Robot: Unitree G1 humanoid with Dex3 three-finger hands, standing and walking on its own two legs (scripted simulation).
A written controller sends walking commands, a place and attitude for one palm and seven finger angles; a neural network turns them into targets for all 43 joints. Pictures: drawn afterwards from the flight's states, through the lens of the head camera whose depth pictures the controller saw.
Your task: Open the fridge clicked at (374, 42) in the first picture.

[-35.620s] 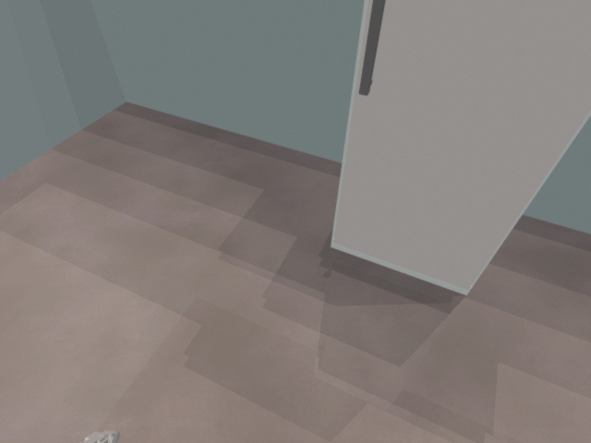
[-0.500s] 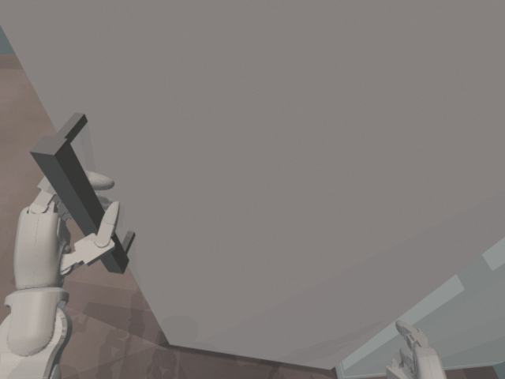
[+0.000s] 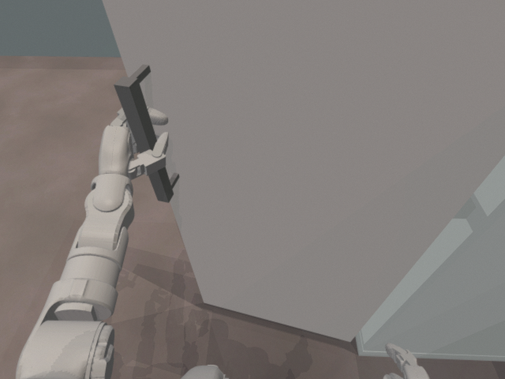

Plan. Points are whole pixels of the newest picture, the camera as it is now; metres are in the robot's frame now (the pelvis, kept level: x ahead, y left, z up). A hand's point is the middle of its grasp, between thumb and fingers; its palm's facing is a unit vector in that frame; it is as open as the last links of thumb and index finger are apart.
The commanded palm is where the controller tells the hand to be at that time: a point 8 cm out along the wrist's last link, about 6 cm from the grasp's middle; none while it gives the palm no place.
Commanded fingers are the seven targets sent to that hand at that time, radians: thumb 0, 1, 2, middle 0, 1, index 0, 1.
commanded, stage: stop walking and hold the door back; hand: left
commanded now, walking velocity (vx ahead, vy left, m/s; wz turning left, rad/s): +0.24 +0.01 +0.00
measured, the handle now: (155, 141) +0.44 +0.20 +0.14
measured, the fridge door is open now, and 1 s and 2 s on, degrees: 77 72 69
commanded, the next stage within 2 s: loosen the grip on the handle in 0.60 s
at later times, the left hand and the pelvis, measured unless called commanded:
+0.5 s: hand (169, 138) +0.45 +0.17 +0.15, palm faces +0.17 -0.96 -0.22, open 5.8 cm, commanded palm +0.42 +0.23 +0.14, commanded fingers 0.00 0.90 0.90 -0.45 -1.40 -0.45 -1.40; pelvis +0.00 +0.00 +0.00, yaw -6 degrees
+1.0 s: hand (165, 138) +0.45 +0.18 +0.15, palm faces +0.15 -0.97 -0.18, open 10.4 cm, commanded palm +0.42 +0.22 +0.15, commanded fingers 0.00 -0.55 0.20 -0.37 -1.30 -0.37 -1.30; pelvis +0.00 +0.03 -0.01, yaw -7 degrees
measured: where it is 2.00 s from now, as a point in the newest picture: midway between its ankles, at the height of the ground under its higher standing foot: outside the picture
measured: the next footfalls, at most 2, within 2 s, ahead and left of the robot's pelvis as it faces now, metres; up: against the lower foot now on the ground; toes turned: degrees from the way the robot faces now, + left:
left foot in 0.08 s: +0.08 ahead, +0.14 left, +0.00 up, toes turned +4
right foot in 0.38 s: +0.07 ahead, -0.10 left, +0.00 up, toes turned -10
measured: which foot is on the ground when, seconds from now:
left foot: up 0.00-0.06, down 0.08-0.40, up 0.42-0.62, down 0.64-1.00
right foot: down 0.00-0.10, up 0.12-0.36, down 0.38-1.00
